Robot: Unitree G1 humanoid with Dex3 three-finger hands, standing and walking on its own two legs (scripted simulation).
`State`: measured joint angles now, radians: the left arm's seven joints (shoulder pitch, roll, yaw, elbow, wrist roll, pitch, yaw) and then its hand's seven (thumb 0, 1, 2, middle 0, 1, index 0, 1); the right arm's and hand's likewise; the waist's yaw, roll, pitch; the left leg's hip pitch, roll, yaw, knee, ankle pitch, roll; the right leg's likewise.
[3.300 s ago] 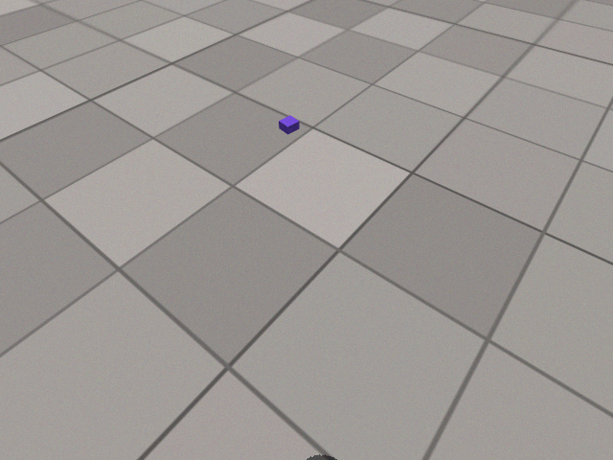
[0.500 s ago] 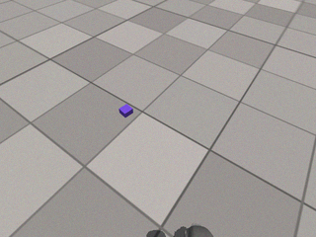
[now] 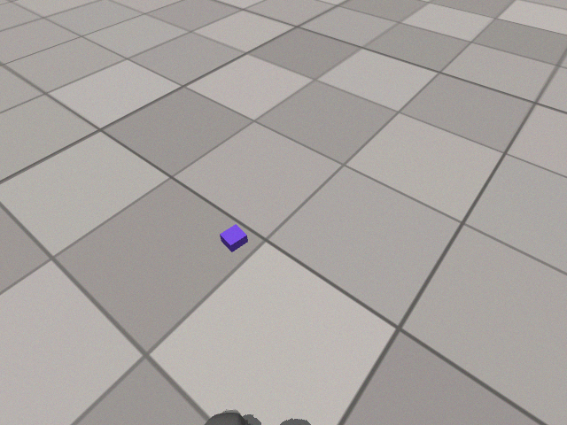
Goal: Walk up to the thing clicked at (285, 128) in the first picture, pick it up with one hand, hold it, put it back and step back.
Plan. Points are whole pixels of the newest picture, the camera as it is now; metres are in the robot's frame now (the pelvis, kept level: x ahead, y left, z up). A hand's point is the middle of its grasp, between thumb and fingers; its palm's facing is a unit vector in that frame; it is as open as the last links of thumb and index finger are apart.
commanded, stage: walk up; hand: left
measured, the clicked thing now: (233, 238) +0.96 +0.27 -0.74
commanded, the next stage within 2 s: none
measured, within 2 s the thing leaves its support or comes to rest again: neither
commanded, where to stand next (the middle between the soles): +0.55 +0.02 m, yaw -2 degrees
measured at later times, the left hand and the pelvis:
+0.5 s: hand (143, 327) +0.30 +0.28 -0.14, palm faces -0.10 -0.92 -0.39, open 7.4 cm; pelvis +0.21 +0.00 -0.01, yaw -2 degrees
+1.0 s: hand (146, 277) +0.42 +0.31 -0.16, palm faces -0.06 -0.93 -0.36, open 7.4 cm; pelvis +0.37 +0.04 -0.01, yaw -2 degrees
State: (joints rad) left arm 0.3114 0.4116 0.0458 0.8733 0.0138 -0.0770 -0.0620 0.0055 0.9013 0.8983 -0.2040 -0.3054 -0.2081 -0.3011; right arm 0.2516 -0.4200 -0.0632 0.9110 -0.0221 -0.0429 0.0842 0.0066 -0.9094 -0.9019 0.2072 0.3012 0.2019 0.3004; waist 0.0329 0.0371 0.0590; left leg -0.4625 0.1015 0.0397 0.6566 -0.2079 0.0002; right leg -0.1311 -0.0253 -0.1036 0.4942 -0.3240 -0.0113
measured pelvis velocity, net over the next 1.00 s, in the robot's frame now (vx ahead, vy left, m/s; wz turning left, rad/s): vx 0.37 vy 0.04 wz -0.03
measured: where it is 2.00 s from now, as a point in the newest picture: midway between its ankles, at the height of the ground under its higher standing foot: (287, 342)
